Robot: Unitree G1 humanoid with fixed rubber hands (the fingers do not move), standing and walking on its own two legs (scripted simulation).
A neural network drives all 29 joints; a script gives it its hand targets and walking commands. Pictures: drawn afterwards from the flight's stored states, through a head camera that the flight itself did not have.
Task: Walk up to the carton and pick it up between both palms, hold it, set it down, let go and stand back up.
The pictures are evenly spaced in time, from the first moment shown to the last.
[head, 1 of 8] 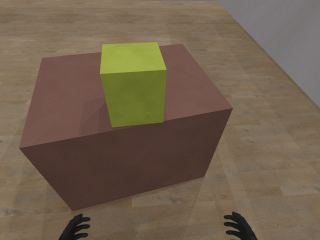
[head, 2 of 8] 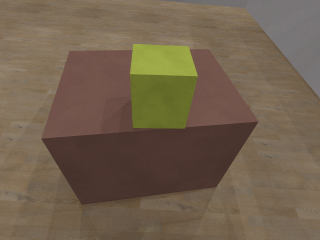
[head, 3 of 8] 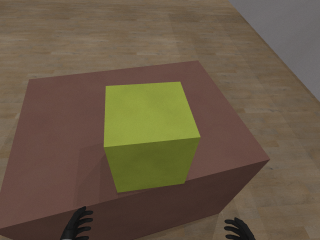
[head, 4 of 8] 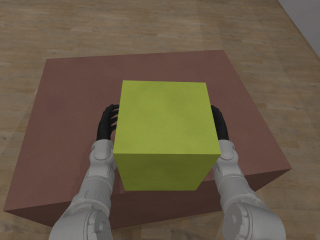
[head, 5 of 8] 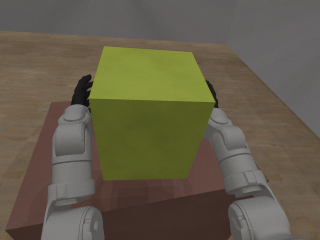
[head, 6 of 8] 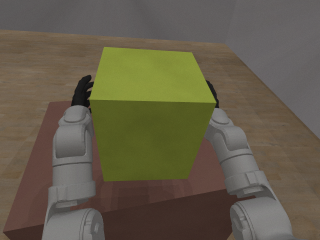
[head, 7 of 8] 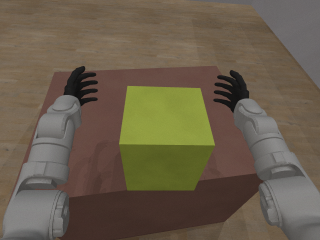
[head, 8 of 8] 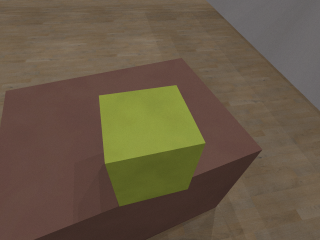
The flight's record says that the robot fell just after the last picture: no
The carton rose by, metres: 0.19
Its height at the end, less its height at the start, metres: +0.00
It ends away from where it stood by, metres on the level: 0.02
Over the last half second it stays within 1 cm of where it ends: yes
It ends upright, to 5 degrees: yes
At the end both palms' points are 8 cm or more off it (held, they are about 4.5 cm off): yes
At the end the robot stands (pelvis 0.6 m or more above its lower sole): yes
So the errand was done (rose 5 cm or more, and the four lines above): yes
